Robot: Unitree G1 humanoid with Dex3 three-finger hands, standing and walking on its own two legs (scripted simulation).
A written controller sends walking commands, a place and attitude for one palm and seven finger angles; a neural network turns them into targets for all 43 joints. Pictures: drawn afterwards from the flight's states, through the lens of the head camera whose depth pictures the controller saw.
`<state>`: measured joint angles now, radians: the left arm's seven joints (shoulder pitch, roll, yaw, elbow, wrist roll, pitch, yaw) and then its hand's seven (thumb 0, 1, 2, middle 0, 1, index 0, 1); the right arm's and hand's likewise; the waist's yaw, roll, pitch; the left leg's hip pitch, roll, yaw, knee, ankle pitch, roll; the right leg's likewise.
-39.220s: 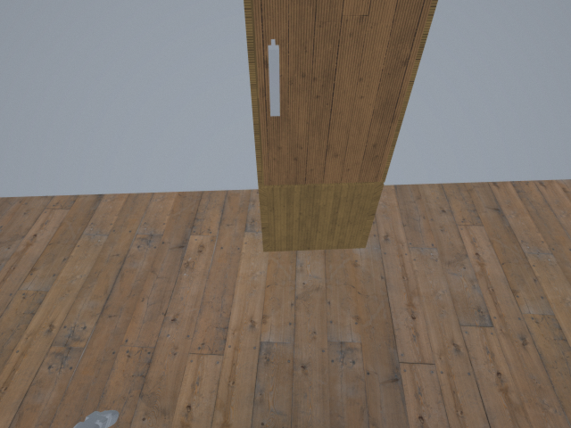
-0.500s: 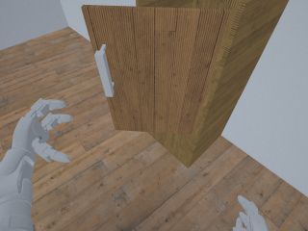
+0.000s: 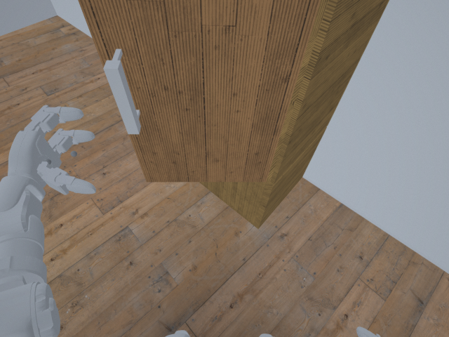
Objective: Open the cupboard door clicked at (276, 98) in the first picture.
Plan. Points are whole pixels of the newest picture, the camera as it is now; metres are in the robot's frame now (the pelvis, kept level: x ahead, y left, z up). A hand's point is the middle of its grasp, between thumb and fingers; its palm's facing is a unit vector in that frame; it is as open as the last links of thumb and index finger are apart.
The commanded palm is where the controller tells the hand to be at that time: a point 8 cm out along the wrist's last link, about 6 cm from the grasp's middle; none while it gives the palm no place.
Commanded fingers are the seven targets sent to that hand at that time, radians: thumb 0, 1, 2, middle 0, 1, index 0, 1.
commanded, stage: move the hooked fingers beside the handle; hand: left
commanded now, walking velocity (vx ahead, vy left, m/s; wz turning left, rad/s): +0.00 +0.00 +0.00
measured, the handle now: (126, 94) +0.57 +0.22 +0.08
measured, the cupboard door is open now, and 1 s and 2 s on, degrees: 42 42 42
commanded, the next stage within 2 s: slide the fingers in behind the handle in 1.72 s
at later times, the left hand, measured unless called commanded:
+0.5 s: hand (91, 123) +0.47 +0.26 +0.09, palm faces +0.02 -1.00 -0.01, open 14.0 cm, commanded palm +0.45 +0.31 +0.09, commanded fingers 0.00 -0.50 0.30 -0.30 -1.20 -0.30 -1.20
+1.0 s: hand (97, 99) +0.53 +0.26 +0.10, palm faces +0.01 -1.00 +0.00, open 13.9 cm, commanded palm +0.52 +0.31 +0.08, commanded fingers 0.00 -0.50 0.30 -0.30 -1.20 -0.30 -1.20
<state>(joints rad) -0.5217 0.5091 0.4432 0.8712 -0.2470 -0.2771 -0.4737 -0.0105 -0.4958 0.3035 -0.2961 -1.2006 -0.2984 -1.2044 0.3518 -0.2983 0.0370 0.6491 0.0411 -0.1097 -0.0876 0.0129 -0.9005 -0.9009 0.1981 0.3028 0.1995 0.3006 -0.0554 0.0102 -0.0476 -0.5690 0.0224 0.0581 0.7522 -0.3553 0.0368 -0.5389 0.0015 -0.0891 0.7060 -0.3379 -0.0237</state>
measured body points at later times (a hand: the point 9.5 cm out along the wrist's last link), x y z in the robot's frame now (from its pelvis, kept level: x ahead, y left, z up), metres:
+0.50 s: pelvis +0.00 +0.01 -0.01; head +0.10 +0.03 +0.43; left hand +0.46 +0.31 +0.09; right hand +0.04 -0.26 -0.12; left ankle +0.01 +0.09 -0.71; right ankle +0.01 -0.11 -0.71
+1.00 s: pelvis +0.01 +0.01 -0.02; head +0.14 +0.03 +0.41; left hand +0.53 +0.32 +0.10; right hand -0.03 -0.27 -0.11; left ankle +0.01 +0.09 -0.71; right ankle +0.01 -0.11 -0.71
